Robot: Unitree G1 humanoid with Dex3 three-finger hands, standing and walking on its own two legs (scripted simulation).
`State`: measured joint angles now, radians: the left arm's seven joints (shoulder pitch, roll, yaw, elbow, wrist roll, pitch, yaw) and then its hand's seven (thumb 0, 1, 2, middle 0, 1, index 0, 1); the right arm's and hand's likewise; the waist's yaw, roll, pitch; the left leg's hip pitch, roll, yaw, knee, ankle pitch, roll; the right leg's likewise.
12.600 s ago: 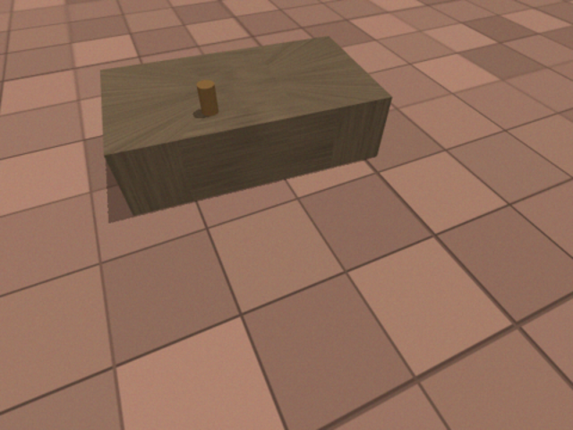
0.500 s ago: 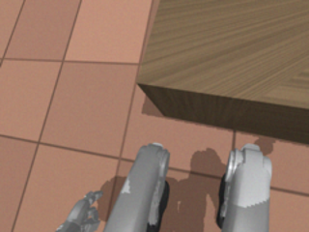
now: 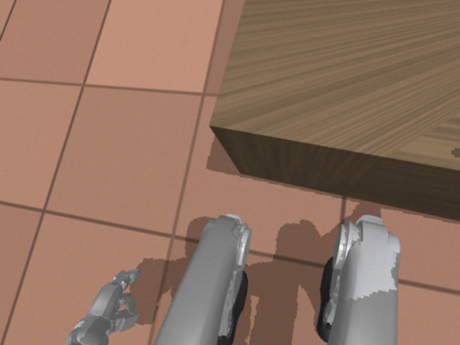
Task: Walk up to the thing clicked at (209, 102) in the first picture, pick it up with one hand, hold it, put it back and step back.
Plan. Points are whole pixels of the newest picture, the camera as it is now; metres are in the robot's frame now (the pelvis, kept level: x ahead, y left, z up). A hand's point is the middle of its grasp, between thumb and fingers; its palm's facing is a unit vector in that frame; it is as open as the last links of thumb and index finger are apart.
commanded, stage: close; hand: right
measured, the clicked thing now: out of the picture +0.52 -0.40 +0.01
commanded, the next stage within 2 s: settle in 0.88 s
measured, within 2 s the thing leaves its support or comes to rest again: leaves its support in 1.24 s
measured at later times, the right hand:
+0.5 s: hand out of the picture +0.47 -0.39 +0.01, palm faces +0.44 +0.90 +0.01, open 16.5 cm
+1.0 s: hand out of the picture +0.47 -0.40 +0.02, palm faces +0.46 +0.89 +0.00, open 10.2 cm
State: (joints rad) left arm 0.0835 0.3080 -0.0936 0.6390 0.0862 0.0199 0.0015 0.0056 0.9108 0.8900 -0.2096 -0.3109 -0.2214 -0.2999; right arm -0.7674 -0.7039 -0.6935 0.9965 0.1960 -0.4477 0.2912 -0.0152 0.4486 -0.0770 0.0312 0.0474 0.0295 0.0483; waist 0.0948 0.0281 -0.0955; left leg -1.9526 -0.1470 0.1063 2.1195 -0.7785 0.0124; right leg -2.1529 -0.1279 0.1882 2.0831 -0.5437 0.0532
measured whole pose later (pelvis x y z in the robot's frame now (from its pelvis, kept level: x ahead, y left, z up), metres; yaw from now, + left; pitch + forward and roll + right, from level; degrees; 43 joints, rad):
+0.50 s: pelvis +0.00 -0.01 +0.00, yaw +1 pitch +33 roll +8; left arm 0.11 0.29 -0.12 0.63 0.09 0.04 -0.01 0.00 0.93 0.88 -0.22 -0.32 -0.23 -0.30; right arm -0.82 -0.73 -0.67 1.01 0.16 -0.41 0.25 -0.02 0.52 -0.09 0.25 0.16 0.25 0.16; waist 0.11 0.02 -0.09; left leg -1.95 -0.15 0.11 2.12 -0.78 0.00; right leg -2.16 -0.12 0.20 2.10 -0.54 0.04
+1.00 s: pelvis +0.00 -0.01 +0.00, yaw +1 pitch +34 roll +9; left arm 0.13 0.30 -0.13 0.62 0.08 0.05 -0.01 0.00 0.92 0.88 -0.21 -0.31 -0.23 -0.30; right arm -0.84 -0.78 -0.68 1.01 0.15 -0.39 0.24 -0.01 0.32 -0.54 0.86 0.82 0.88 0.84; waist 0.13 0.02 -0.09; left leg -1.94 -0.14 0.11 2.11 -0.78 0.00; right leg -2.17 -0.12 0.20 2.10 -0.54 0.04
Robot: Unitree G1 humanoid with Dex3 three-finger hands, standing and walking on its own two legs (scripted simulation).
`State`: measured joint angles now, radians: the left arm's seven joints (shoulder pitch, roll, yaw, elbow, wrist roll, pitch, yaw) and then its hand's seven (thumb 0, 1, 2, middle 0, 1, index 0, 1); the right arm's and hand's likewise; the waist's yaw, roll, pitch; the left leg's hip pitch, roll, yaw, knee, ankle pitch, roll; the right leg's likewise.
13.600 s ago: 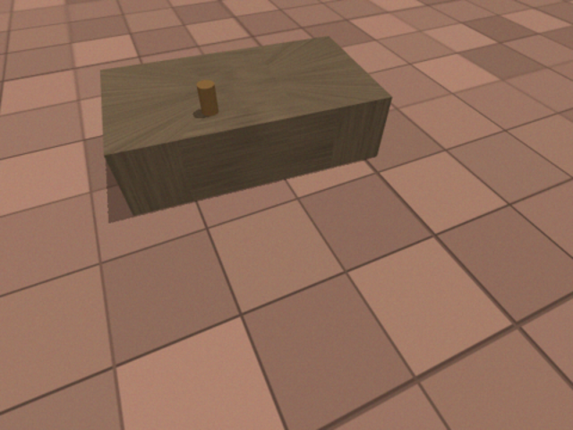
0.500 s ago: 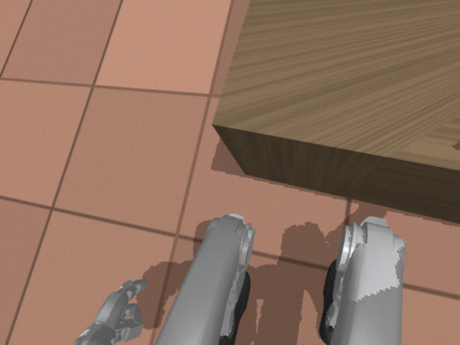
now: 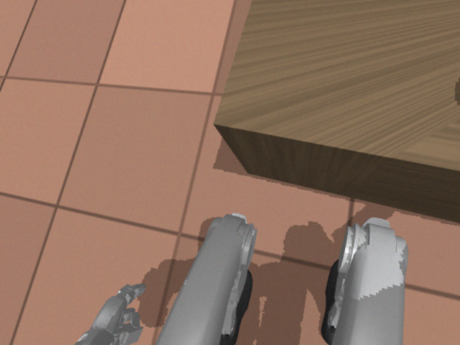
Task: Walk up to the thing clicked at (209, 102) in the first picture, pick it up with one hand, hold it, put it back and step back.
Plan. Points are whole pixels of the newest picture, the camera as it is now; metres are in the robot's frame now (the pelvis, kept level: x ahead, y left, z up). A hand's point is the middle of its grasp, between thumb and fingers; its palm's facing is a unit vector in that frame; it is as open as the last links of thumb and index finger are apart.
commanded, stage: settle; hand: right
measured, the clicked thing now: out of the picture +0.49 -0.37 +0.01
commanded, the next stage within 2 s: lift in 1.16 s
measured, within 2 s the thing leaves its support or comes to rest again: leaves its support in 0.24 s
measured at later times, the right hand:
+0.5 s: hand out of the picture +0.47 -0.40 +0.08, palm faces +0.50 +0.87 -0.02, open 10.7 cm
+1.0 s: hand out of the picture +0.46 -0.42 +0.13, palm faces +0.51 +0.86 +0.00, open 10.7 cm
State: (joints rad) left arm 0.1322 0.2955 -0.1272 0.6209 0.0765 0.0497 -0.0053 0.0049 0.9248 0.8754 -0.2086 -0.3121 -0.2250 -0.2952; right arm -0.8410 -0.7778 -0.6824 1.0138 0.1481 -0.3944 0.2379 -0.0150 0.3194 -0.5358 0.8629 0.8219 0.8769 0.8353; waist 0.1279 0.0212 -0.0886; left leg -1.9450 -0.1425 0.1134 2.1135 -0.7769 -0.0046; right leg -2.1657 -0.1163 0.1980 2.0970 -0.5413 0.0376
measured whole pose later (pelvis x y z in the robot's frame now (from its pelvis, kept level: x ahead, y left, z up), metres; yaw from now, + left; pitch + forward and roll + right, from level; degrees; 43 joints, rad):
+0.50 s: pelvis +0.01 +0.00 +0.05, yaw -1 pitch +34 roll +9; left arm 0.13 0.27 -0.09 0.63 0.04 0.05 0.01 0.01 0.91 0.88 -0.21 -0.31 -0.23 -0.30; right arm -0.78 -0.73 -0.67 0.92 0.16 -0.32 0.20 -0.04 0.61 -0.79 0.84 1.18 0.87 1.19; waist 0.11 -0.01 -0.13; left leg -1.81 -0.14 0.10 1.96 -0.76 0.01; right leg -2.02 -0.13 0.18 1.95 -0.55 0.04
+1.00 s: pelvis +0.02 -0.01 +0.11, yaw -4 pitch +34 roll +8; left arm 0.14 0.27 -0.06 0.64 0.03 0.03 0.01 0.01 0.91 0.88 -0.22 -0.32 -0.23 -0.30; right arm -0.77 -0.68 -0.64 0.95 0.16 -0.35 0.21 -0.03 0.61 -0.78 0.84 1.19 0.87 1.20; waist 0.11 -0.01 -0.16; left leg -1.63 -0.11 0.08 1.76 -0.74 0.00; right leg -1.85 -0.11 0.14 1.77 -0.54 0.03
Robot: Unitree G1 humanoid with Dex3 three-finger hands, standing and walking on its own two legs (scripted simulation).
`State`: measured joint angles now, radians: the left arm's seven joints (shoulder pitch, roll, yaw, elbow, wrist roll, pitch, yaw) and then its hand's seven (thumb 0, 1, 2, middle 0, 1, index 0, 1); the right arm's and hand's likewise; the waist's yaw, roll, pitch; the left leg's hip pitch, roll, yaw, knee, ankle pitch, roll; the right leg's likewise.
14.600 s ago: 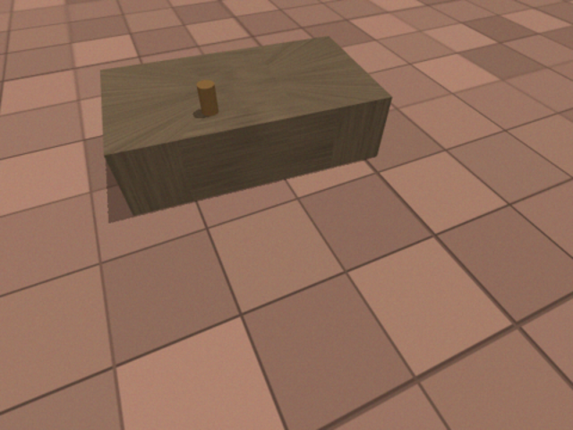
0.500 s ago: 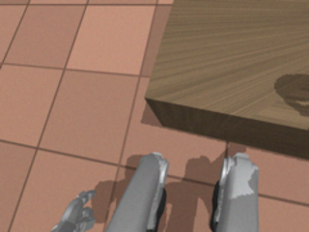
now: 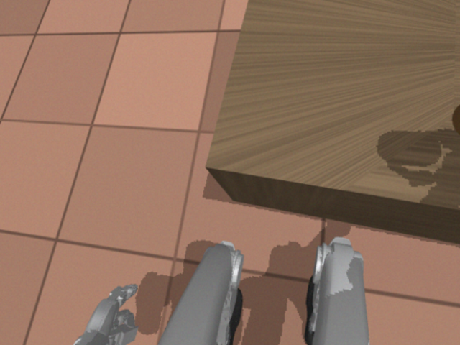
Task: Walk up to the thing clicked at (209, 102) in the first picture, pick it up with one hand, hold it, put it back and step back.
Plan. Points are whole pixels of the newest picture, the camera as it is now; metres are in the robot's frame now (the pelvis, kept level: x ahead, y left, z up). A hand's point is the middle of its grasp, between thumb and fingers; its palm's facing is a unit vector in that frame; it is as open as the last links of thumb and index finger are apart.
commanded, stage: settle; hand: right
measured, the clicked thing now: out of the picture +0.47 -0.34 +0.02
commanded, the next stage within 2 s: lift in 0.16 s
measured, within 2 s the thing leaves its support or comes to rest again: neither
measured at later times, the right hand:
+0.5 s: hand out of the picture +0.46 -0.37 +0.06, palm faces +0.44 +0.90 +0.00, open 10.7 cm
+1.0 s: hand out of the picture +0.40 -0.32 +0.17, palm faces +0.46 +0.89 +0.01, open 10.7 cm
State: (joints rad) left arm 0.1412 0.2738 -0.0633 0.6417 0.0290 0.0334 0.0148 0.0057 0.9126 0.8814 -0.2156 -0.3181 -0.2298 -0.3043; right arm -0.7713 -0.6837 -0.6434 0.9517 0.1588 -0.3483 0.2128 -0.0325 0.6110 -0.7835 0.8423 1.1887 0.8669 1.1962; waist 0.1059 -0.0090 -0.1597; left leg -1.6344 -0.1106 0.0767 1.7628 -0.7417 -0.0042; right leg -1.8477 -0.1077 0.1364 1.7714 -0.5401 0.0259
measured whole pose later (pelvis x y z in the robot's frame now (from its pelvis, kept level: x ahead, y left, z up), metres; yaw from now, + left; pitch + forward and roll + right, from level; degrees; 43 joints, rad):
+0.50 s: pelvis +0.01 -0.01 +0.03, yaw -1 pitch +33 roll +8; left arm 0.16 0.25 -0.06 0.64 0.03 0.05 0.01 0.01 0.93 0.87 -0.22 -0.33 -0.24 -0.31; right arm -0.71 -0.60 -0.61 0.91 0.16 -0.38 0.18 -0.03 0.60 -0.79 0.83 1.18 0.86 1.19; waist 0.10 -0.02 -0.16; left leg -1.51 -0.10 0.06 1.64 -0.72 -0.01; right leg -1.72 -0.10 0.12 1.66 -0.53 0.02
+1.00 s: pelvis +0.03 -0.01 +0.13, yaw -6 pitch +23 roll +6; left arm 0.21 0.23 -0.02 0.64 0.01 0.01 0.04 0.01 0.92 0.88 -0.22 -0.33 -0.24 -0.31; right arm -0.41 -0.33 -0.41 0.61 0.17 -0.35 0.01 -0.02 0.61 -0.79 0.84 1.18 0.87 1.19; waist 0.06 -0.03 -0.16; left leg -1.04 -0.07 0.04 1.25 -0.61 -0.02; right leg -1.25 -0.08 0.08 1.29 -0.45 0.01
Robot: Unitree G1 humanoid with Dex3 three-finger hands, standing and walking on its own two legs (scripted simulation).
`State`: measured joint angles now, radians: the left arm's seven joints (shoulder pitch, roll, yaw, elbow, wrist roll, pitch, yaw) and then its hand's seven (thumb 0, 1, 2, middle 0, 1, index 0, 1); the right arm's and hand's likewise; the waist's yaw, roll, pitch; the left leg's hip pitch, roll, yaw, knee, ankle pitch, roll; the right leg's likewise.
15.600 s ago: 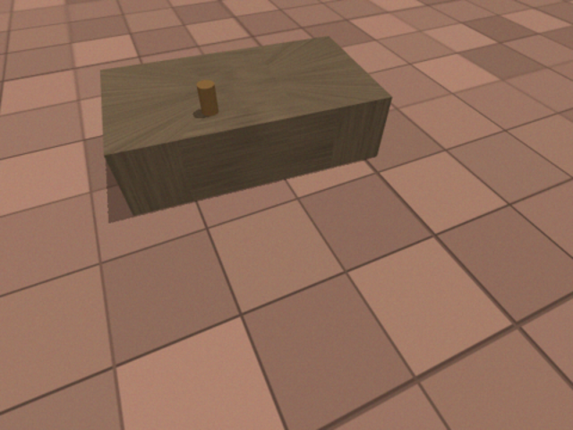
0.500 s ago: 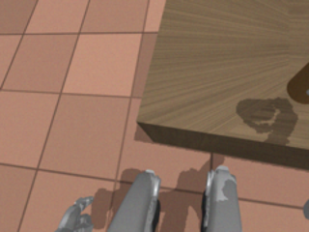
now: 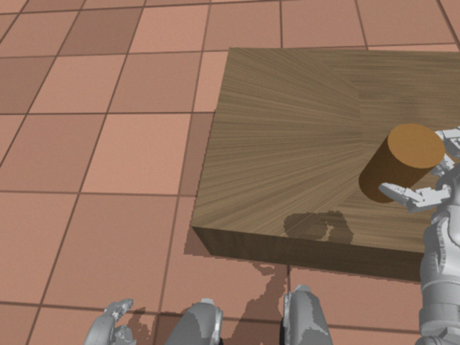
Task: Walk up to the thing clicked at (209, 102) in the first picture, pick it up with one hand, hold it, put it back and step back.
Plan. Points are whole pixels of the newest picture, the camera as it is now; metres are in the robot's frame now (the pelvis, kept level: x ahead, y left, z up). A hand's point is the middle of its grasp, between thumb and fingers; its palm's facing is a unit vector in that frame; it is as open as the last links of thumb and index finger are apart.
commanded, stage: lift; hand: right
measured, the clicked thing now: (395, 166) +0.41 -0.23 +0.03
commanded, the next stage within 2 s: hold in 0.94 s
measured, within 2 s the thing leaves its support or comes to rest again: neither
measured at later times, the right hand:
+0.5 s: hand (416, 157) +0.38 -0.22 +0.10, palm faces +0.37 +0.93 +0.01, open 10.7 cm
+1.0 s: hand (399, 146) +0.38 -0.19 +0.13, palm faces +0.35 +0.94 +0.01, open 10.8 cm
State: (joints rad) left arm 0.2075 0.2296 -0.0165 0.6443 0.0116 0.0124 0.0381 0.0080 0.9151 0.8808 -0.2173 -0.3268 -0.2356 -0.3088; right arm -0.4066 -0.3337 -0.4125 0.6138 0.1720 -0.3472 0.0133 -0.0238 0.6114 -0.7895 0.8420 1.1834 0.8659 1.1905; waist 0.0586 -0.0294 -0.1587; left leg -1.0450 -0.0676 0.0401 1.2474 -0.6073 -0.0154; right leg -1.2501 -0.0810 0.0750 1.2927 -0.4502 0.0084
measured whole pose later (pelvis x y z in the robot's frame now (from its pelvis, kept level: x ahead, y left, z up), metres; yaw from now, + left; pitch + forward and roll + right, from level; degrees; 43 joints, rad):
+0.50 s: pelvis +0.01 +0.00 +0.06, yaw -2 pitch +14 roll +3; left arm 0.24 0.21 -0.01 0.66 0.02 -0.01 0.06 0.01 0.90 0.89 -0.20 -0.32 -0.21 -0.31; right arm -0.26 -0.21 -0.28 0.53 0.14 -0.40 -0.10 -0.03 0.61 -0.80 0.82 1.24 0.84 1.25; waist 0.05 -0.03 -0.09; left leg -0.70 -0.04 0.00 0.97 -0.52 -0.02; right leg -0.88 -0.06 0.03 1.01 -0.37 0.01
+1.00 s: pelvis +0.03 +0.01 +0.08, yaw -2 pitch +11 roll +2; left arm 0.24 0.21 0.01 0.65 0.02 0.02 0.05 0.01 0.91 0.90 -0.20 -0.32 -0.21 -0.31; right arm -0.20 -0.16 -0.21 0.48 0.13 -0.39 -0.15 -0.03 0.61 -0.81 0.80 1.26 0.82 1.27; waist 0.04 -0.02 -0.08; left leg -0.55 -0.03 -0.01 0.86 -0.49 -0.01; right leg -0.73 -0.06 0.01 0.89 -0.35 0.01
